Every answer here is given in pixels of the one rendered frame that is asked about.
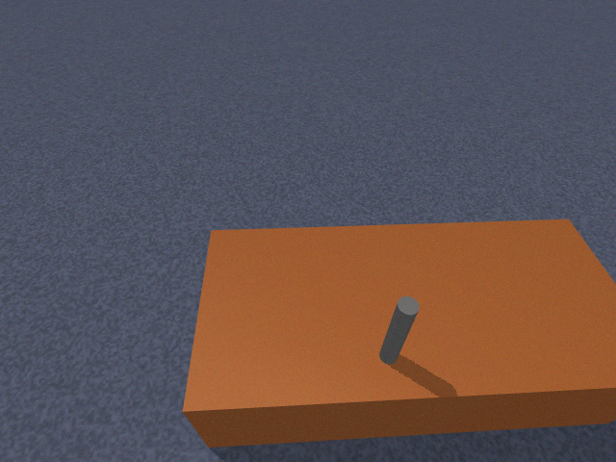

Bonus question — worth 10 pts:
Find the can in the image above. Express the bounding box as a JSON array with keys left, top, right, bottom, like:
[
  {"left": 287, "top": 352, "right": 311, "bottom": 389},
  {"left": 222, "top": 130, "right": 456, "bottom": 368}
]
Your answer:
[{"left": 379, "top": 296, "right": 420, "bottom": 365}]

